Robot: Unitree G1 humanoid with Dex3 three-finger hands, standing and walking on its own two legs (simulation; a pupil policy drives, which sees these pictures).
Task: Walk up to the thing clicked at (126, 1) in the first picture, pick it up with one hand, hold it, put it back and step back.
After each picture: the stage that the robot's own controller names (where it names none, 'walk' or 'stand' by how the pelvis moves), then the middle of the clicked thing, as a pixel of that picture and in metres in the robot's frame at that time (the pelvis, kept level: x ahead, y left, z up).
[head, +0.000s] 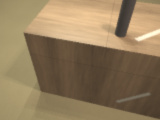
stand; (125, 16) +0.83 -0.24 +0.02
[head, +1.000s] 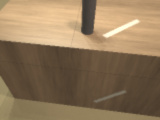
rise first; (88, 11) +0.77 +0.01 +0.06
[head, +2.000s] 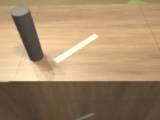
stand; (29, 36) +0.58 +0.25 +0.05
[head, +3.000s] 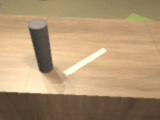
stand; (42, 48) +0.55 +0.18 +0.03
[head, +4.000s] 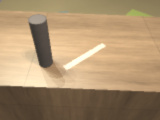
stand; (42, 43) +0.58 +0.19 +0.02
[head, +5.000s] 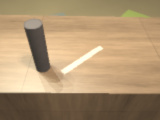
stand; (38, 48) +0.55 +0.20 +0.02
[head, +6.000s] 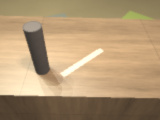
stand; (38, 50) +0.54 +0.20 +0.02
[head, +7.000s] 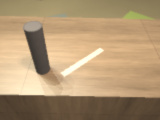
stand; (38, 50) +0.54 +0.20 +0.02
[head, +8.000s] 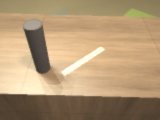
rise first; (38, 49) +0.54 +0.19 +0.02
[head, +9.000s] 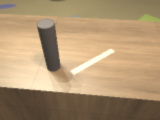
rise first; (50, 47) +0.56 +0.18 +0.03
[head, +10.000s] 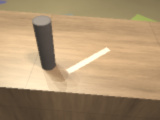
go down; (45, 45) +0.56 +0.16 +0.03
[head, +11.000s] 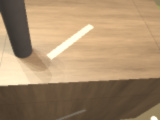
go down; (17, 27) +0.53 +0.17 +0.09
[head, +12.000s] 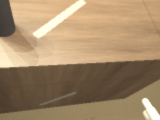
close in; out of the picture +0.56 +0.18 +0.11
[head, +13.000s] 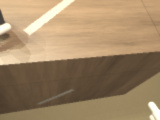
close; out of the picture +0.57 +0.19 +0.13
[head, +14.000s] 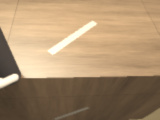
lift; out of the picture +0.40 +0.22 +0.12
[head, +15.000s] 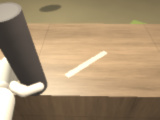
lift; (23, 58) +0.31 +0.15 +0.23
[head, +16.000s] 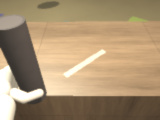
hold; (24, 65) +0.32 +0.16 +0.19
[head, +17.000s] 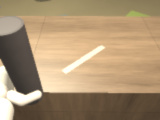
hold; (21, 67) +0.31 +0.16 +0.19
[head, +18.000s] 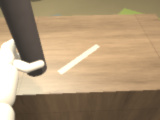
crouch; (26, 38) +0.41 +0.15 +0.21
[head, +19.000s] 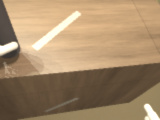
lower; out of the picture +0.51 +0.18 +0.12
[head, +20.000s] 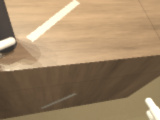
lower; out of the picture +0.52 +0.17 +0.12
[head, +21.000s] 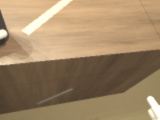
lower; out of the picture +0.54 +0.18 +0.13
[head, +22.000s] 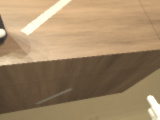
lower; out of the picture +0.54 +0.18 +0.13
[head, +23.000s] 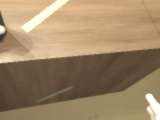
rest; out of the picture +0.54 +0.18 +0.13
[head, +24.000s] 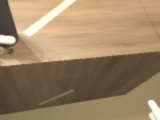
open; out of the picture +0.53 +0.15 +0.12
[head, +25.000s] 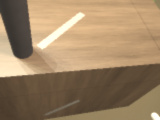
sink last; (17, 25) +0.51 +0.14 +0.10
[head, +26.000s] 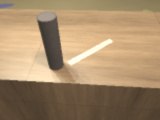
stand; (52, 44) +0.54 +0.15 +0.08
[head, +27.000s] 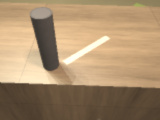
stand; (46, 42) +0.51 +0.15 +0.09
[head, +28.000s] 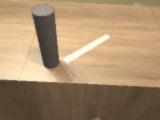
stand; (47, 40) +0.51 +0.14 +0.09
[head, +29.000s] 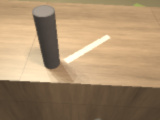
stand; (48, 41) +0.51 +0.14 +0.09
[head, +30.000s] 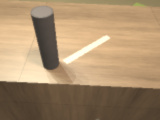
stand; (47, 41) +0.51 +0.14 +0.09
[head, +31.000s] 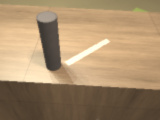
stand; (50, 44) +0.52 +0.14 +0.07
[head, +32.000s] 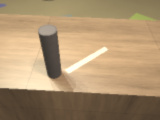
walk; (51, 54) +0.52 +0.15 +0.02
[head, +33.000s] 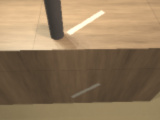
walk; (54, 15) +0.68 +0.16 +0.04
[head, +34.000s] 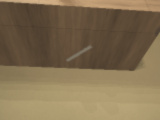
walk; out of the picture +1.01 +0.14 +0.04
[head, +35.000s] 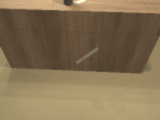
stand; out of the picture +1.14 +0.13 +0.04
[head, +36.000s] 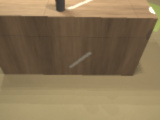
stand; out of the picture +1.14 +0.16 +0.02
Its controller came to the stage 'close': yes
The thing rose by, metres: 0.22
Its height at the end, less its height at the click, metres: +0.00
